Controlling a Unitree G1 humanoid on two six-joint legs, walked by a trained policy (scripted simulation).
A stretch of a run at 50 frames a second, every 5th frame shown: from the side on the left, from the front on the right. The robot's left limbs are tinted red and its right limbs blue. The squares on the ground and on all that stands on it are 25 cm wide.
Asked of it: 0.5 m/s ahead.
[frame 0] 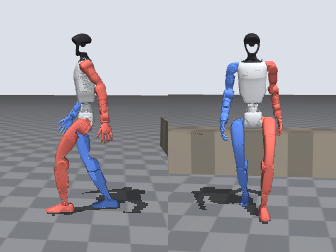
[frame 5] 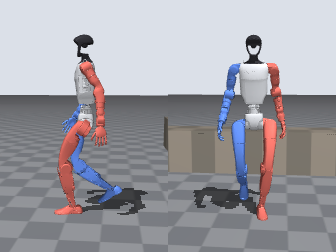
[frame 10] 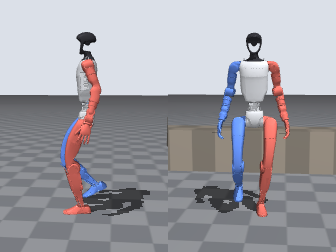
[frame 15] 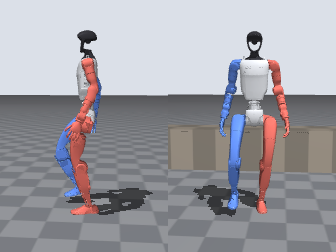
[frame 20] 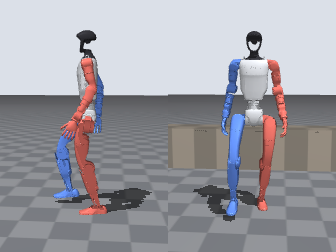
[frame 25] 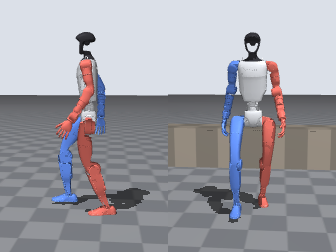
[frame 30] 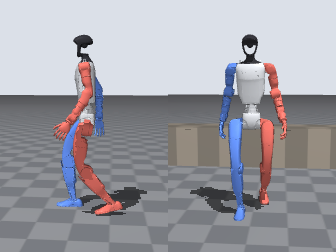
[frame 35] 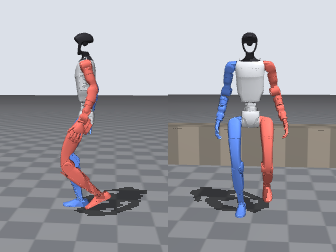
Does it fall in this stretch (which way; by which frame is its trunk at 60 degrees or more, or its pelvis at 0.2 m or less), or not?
no
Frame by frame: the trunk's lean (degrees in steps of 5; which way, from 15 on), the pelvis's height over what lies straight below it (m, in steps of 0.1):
0: 5, 0.8
5: 0, 0.7
10: 0, 0.8
15: 0, 0.8
20: 0, 0.8
25: 5, 0.8
30: 5, 0.8
35: 5, 0.8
